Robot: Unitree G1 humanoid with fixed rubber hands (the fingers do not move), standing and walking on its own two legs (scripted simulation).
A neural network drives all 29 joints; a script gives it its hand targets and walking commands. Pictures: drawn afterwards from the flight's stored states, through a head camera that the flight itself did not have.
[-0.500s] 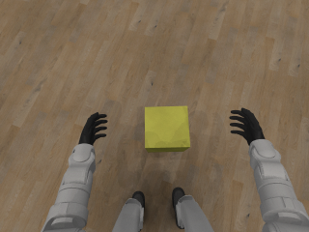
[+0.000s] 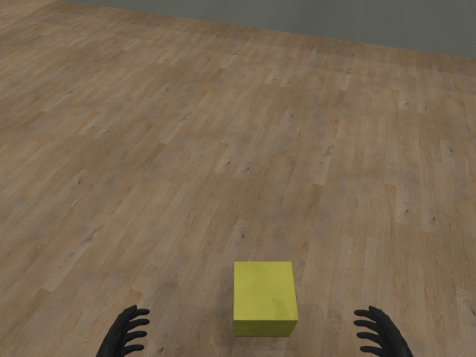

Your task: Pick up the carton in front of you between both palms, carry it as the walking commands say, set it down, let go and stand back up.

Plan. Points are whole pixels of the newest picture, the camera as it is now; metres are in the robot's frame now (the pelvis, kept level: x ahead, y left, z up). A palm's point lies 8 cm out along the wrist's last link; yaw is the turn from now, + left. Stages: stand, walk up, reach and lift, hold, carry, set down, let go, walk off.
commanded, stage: let go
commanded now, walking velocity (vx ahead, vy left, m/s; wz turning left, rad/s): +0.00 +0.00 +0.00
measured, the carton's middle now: (262, 300) +0.43 -0.06 -0.65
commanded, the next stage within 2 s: stand in 0.36 s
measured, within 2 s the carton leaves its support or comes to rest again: neither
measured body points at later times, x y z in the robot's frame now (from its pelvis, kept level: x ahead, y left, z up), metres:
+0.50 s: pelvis +0.00 -0.01 -0.01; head +0.01 -0.01 +0.44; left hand +0.16 +0.26 -0.09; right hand +0.17 -0.28 -0.09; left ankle -0.03 +0.11 -0.74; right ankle -0.01 -0.13 -0.74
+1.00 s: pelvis +0.02 -0.01 +0.00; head +0.02 -0.01 +0.45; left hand +0.15 +0.28 -0.10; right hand +0.16 -0.30 -0.10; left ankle -0.03 +0.11 -0.74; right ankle -0.01 -0.13 -0.74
